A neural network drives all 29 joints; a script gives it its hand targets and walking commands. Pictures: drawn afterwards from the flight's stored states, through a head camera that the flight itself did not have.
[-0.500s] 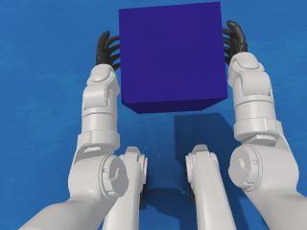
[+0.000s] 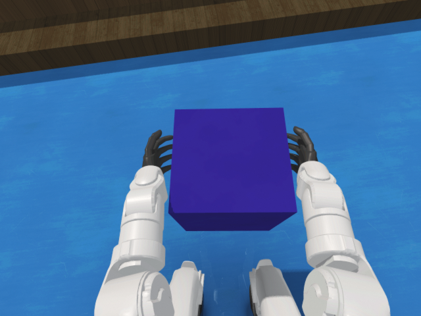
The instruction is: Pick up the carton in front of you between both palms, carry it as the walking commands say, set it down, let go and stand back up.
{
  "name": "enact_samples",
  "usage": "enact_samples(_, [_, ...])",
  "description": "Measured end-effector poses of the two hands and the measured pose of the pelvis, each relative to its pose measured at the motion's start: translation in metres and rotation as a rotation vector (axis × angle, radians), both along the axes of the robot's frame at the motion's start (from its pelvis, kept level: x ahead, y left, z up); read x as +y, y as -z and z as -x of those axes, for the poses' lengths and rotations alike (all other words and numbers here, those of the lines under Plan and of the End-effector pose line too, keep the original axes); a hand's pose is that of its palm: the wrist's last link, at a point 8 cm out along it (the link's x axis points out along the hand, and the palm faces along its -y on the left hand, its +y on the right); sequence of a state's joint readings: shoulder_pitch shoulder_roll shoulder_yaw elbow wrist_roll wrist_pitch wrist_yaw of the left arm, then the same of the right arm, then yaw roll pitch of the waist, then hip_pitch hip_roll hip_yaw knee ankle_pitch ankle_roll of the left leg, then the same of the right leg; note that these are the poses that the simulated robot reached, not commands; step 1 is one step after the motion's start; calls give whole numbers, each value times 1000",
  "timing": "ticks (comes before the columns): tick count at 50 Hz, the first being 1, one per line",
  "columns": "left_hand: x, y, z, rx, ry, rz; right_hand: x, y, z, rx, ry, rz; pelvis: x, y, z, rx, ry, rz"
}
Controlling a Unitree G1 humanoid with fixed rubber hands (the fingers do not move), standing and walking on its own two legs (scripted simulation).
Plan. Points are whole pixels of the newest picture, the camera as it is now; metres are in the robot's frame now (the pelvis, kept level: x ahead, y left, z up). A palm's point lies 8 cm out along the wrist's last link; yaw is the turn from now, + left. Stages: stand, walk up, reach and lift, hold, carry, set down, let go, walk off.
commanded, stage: reach and lift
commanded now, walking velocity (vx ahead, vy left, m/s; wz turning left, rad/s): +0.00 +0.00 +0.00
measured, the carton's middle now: (227, 177) +0.41 -0.01 -0.10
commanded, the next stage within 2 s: hold in 1.60 s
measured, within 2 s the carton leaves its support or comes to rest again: neither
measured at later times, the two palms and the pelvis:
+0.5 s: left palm (117, 158) +0.36 +0.15 +0.12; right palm (337, 157) +0.35 -0.15 +0.12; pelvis +0.04 +0.01 +0.11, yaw -1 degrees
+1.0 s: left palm (104, 156) +0.34 +0.15 +0.16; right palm (352, 156) +0.34 -0.15 +0.15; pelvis +0.04 +0.00 +0.13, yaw +0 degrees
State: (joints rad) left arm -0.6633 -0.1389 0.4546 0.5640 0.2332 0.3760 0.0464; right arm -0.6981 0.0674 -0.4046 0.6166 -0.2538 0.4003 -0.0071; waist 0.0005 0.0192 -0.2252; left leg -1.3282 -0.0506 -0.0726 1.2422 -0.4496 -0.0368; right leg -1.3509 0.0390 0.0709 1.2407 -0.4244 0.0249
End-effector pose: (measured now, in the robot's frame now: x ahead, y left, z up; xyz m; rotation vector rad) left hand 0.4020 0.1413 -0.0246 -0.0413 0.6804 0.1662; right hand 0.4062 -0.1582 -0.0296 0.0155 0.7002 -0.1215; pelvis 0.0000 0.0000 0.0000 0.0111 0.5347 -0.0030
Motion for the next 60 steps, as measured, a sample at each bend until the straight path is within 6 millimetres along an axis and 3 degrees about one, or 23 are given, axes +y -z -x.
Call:
enact_samples(19, [7,-112,37,-4,23,-3,7,-114,42,-4,14,5,6,-95,-36,-298,5,11])
enact_samples(31, [11,-174,55,-32,62,-33,11,-175,65,-34,13,27,6,-126,-48,-518,2,14])
enact_samples(46, [9,-180,63,-12,60,-30,9,-182,72,-14,15,23,4,-127,-34,-601,3,13])
enact_samples(60, [8,-187,56,-14,74,-48,8,-189,64,-17,0,41,2,-132,-46,-608,2,13])
